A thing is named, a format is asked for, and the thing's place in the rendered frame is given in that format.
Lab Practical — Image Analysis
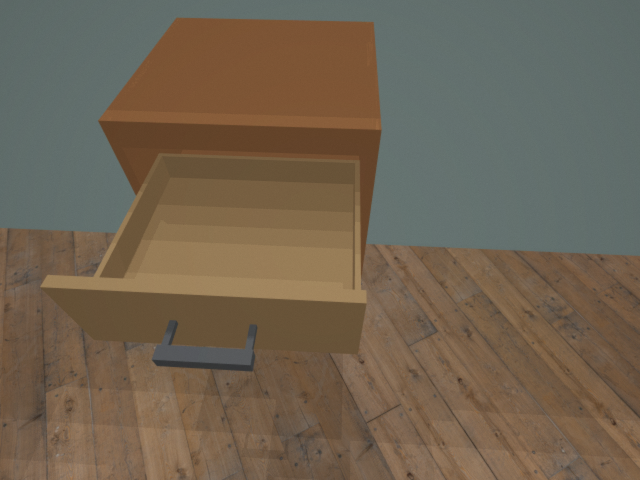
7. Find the cabinet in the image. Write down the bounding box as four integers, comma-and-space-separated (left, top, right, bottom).
98, 18, 382, 277

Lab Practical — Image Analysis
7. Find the handle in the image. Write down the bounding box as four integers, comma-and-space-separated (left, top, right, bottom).
152, 320, 257, 371

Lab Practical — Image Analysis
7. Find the drawer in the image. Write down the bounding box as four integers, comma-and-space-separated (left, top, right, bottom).
40, 153, 367, 354

